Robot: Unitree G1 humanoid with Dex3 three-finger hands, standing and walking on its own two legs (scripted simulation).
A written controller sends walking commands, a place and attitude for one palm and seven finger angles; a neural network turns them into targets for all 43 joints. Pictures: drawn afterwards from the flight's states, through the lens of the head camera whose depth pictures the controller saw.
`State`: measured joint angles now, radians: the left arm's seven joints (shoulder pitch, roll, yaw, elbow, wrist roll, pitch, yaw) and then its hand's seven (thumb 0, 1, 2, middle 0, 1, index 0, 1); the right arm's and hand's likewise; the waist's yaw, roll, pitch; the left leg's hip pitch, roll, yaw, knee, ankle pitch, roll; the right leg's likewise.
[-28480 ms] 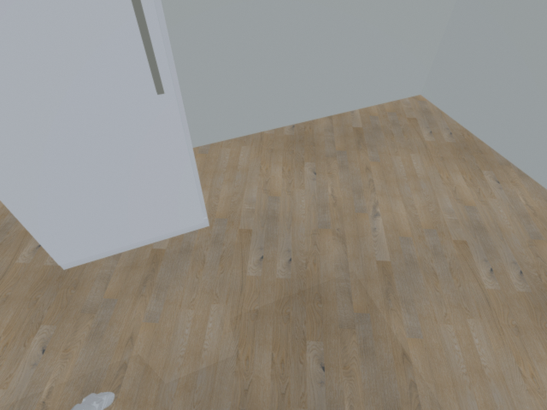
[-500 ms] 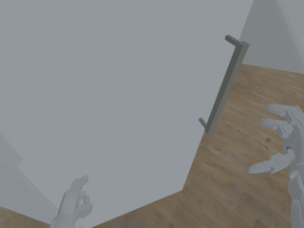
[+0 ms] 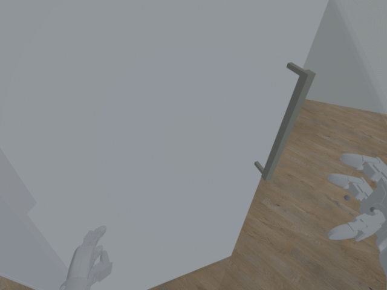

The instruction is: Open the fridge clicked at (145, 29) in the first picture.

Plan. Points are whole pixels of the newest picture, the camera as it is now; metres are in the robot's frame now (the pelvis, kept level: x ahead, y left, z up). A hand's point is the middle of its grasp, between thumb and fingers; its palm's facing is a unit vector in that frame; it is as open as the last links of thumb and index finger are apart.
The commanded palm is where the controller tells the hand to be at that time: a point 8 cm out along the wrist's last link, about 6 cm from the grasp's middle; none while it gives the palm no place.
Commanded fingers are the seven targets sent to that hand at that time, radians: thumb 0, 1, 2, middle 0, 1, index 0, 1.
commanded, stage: draw the hand back to the body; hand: right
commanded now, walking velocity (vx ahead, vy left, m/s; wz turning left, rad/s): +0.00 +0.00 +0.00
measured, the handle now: (277, 129) +0.44 -0.20 +0.14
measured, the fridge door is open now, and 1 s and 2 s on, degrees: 52 52 52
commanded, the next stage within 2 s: step back with the hand held close in 1.18 s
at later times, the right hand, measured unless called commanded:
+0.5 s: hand (360, 205) +0.22 -0.28 +0.15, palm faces +0.47 +0.82 -0.33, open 11.8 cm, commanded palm +0.17 -0.31 +0.17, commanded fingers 0.00 -0.39 -0.65 0.22 0.60 0.22 0.60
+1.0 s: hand (371, 214) +0.20 -0.28 +0.16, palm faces +0.49 +0.79 -0.36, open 7.6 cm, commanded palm +0.16 -0.31 +0.17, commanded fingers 0.00 -0.90 -0.90 0.20 0.30 0.20 0.30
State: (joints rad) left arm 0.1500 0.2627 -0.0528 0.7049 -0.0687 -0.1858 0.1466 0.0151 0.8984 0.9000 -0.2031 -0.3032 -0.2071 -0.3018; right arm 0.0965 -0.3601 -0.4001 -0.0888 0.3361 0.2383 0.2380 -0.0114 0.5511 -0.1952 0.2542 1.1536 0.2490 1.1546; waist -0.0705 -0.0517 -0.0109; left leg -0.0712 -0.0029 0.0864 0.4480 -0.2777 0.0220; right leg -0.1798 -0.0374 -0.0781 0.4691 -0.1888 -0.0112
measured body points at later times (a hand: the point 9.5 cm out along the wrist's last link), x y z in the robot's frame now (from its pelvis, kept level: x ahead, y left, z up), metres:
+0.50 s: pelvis +0.01 -0.01 +0.01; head -0.01 +0.00 +0.46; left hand +0.19 +0.21 -0.09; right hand +0.19 -0.32 +0.17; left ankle -0.01 +0.10 -0.74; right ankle +0.05 -0.11 -0.74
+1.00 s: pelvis +0.02 -0.01 +0.01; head -0.01 +0.01 +0.46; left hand +0.22 +0.21 -0.08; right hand +0.17 -0.32 +0.18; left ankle -0.01 +0.10 -0.74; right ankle +0.05 -0.11 -0.74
